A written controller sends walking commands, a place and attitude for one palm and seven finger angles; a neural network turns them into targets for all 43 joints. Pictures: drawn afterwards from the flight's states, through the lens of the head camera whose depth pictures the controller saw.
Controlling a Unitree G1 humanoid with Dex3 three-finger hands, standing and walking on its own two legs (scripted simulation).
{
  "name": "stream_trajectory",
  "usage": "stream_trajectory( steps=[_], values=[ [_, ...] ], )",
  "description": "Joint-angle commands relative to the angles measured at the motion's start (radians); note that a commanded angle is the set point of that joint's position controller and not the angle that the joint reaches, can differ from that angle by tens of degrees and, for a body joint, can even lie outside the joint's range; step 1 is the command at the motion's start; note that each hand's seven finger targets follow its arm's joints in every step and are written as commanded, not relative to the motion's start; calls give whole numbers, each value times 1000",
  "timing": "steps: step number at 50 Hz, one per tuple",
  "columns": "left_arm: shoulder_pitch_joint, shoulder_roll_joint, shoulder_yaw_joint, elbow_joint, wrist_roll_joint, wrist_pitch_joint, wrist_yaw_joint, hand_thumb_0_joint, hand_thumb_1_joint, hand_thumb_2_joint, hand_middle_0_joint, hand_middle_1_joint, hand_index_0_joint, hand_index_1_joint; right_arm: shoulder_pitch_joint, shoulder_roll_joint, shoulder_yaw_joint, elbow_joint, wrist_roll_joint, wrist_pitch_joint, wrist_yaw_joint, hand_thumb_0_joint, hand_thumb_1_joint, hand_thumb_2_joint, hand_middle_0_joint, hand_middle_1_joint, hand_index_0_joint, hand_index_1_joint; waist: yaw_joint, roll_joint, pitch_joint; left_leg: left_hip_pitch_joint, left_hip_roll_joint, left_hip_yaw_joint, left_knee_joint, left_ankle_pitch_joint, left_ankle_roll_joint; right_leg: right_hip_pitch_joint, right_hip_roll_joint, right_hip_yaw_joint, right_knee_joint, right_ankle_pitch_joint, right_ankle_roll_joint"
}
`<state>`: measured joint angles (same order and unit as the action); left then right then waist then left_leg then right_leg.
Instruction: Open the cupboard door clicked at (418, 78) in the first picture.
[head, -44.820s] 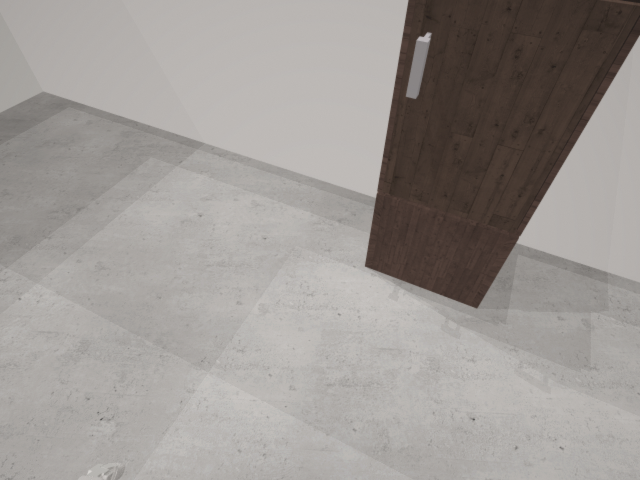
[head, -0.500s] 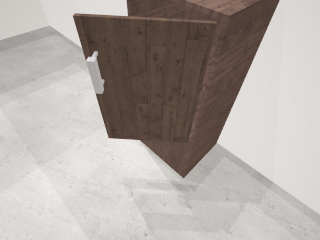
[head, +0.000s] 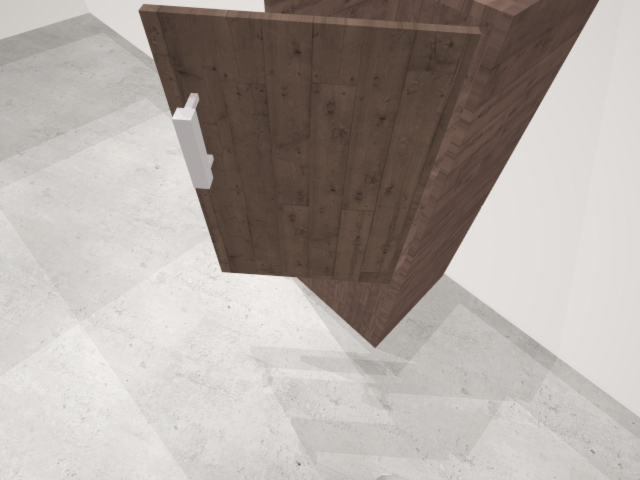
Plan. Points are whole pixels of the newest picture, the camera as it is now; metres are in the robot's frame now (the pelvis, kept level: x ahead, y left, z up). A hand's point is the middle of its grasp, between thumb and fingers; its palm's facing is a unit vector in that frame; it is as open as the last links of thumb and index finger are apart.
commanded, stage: come to a stop and stand still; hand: left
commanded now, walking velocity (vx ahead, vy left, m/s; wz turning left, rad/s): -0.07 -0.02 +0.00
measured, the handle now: (198, 141) +0.54 +0.22 +0.08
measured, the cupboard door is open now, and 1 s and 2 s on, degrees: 41 41 41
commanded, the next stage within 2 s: look again from close up in 0.86 s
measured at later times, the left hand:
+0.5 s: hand out of the picture +0.06 +0.15 -0.17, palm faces +0.00 -0.98 -0.22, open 7.4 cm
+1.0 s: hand out of the picture -0.01 +0.13 -0.17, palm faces +0.03 -0.98 -0.22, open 7.4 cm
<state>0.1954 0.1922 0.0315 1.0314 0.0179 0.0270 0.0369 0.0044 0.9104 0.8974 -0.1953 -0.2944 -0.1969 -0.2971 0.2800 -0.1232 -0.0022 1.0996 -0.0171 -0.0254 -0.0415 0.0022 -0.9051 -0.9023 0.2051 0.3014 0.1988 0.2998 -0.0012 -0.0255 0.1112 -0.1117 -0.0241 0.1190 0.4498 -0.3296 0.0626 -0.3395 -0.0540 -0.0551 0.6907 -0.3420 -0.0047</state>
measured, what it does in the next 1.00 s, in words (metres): steps on the spot: right foot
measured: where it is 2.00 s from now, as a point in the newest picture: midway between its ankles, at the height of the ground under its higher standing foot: outside the picture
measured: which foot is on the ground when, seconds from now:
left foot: down 0.00-1.00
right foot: up 0.00-0.04, down 0.06-1.00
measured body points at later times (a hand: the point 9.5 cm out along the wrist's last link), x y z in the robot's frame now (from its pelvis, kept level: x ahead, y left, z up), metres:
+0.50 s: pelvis +0.00 -0.04 +0.00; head +0.01 -0.04 +0.45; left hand +0.06 +0.20 -0.15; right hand +0.03 -0.28 -0.15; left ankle -0.05 +0.07 -0.74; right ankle +0.03 -0.13 -0.74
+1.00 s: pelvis -0.01 -0.05 +0.00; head +0.01 -0.05 +0.45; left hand -0.01 +0.18 -0.15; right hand -0.02 -0.27 -0.16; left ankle -0.05 +0.07 -0.74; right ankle +0.03 -0.13 -0.74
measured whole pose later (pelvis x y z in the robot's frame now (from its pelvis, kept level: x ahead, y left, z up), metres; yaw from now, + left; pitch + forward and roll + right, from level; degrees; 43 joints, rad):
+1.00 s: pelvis -0.01 -0.05 +0.00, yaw +1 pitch -1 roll +0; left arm 0.26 0.17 -0.01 1.13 0.01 -0.03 0.04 0.00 0.91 0.90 -0.20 -0.29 -0.20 -0.30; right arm 0.29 -0.16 0.01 1.14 -0.01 -0.01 -0.02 0.00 -0.91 -0.90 0.20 0.30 0.20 0.30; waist 0.01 0.01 0.03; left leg -0.12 0.06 0.08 0.43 -0.29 -0.02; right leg -0.23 0.03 -0.11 0.39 -0.15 -0.06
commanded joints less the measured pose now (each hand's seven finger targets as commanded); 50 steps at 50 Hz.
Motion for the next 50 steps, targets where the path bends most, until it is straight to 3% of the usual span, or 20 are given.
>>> stream_trajectory(
  steps=[1,2,3,4,5,6,8,10,11,14,18,23,37,47,48,49,50],
  values=[
    [89,50,14,-40,4,-17,2,0,900,900,-200,-300,-200,-300,39,-157,-50,-43,0,-2,-14,0,-900,-900,200,300,200,300,22,104,-98,22,265,-148,-4,828,59,82,-6,7,-128,150,-10],
    [106,62,16,-38,5,-23,3,0,900,900,-200,-300,-200,-300,30,-149,-50,-49,1,-1,-12,0,-900,-900,200,300,200,300,31,71,-117,2,232,-131,31,732,31,125,-20,26,-179,305,-15],
    [115,85,19,-37,6,-30,6,0,900,900,-200,-300,-200,-300,43,-130,-49,-55,4,-1,-10,0,-900,-900,200,300,200,300,23,8,-133,-68,177,-107,64,559,-3,193,-72,94,-173,546,-36],
    [111,101,15,-39,4,-35,6,0,900,900,-200,-300,-200,-300,54,-113,-49,-57,7,4,-7,0,-900,-900,200,300,200,300,11,-22,-130,-118,125,-87,64,354,-30,212,-144,152,-159,701,-76],
    [109,115,14,-38,1,-40,8,0,900,900,-200,-300,-200,-300,67,-93,-45,-50,10,11,-4,0,-900,-900,200,300,200,300,2,-83,-157,-114,105,-75,70,216,-48,211,-184,188,-166,739,-114],
    [91,119,11,-39,-1,-40,8,0,900,900,-200,-300,-200,-300,76,-85,-41,-40,11,15,-2,0,-900,-900,200,300,200,300,-6,-115,-180,-90,95,-73,63,145,-54,197,-191,192,-192,698,-127],
    [34,113,4,-50,-3,-38,7,0,900,900,-200,-300,-200,-300,76,-88,-36,-22,7,13,1,0,-900,-900,200,300,200,300,-18,-107,-159,-37,112,-82,-15,158,-51,130,-141,150,-222,509,-96],
    [-3,113,4,-57,-5,-40,3,0,900,900,-200,-300,-200,-300,43,-130,-36,-14,0,-5,1,0,-900,-900,200,300,200,300,-7,21,-118,-36,159,-122,-88,339,-32,142,-73,96,-193,452,-52],
    [-8,119,5,-51,-4,-42,2,0,900,900,-200,-300,-200,-300,20,-147,-36,-16,0,-10,0,0,-900,-900,200,300,200,300,2,44,-109,-42,169,-127,-98,385,-27,152,-61,91,-194,427,-42],
    [6,123,3,-30,-5,-48,-1,0,900,900,-200,-300,-200,-300,-2,-159,-32,-12,1,-15,0,0,-900,-900,200,300,200,300,8,46,-126,-13,169,-114,-110,375,-28,178,-60,96,-228,426,-43],
    [4,142,3,-12,-4,-53,-6,0,900,900,-200,-300,-200,-300,-15,-172,-29,-5,1,-12,5,0,-900,-900,200,300,200,300,7,23,-94,-35,157,-110,-138,199,-34,176,-71,118,-294,364,-48],
    [8,155,1,5,-5,-59,-9,0,900,900,-200,-300,-200,-300,-17,-185,-22,3,0,-10,9,0,-900,-900,200,300,200,300,5,24,-81,-38,151,-106,-159,127,-38,176,-74,131,-349,292,-50],
    [59,154,-12,45,-8,-60,-10,0,900,900,-200,-300,-200,-300,35,-173,-4,30,-1,5,16,0,-900,-900,200,300,200,300,3,-1,-49,-53,137,-100,-162,70,-44,162,-76,142,-430,136,-43],
    [102,121,-16,60,-10,-62,-5,0,900,900,-200,-300,-200,-300,84,-137,0,44,1,0,12,0,-900,-900,200,300,200,300,8,17,-58,-71,140,-102,-161,103,-46,185,-73,124,-407,191,-43],
    [192,85,-21,99,-3,-79,39,0,900,900,-200,-300,-200,-300,1,-154,-10,-13,6,-15,18,0,-900,-900,200,300,200,300,26,143,-35,-150,149,-17,26,113,-77,198,-131,147,-313,705,28],
    [203,165,-14,98,-9,-84,37,0,900,900,-200,-300,-200,-300,21,-130,-4,-59,13,-9,13,0,-900,-900,200,300,200,300,-3,127,-78,-157,92,-38,65,117,-82,274,-176,150,-258,1035,-6],
    [196,147,-12,73,-14,-84,33,0,900,900,-200,-300,-200,-300,109,-95,-9,-60,17,-8,11,0,-900,-900,200,300,200,300,-31,73,-250,-91,101,-69,35,53,-70,325,-192,168,-225,951,-58]
  ],
)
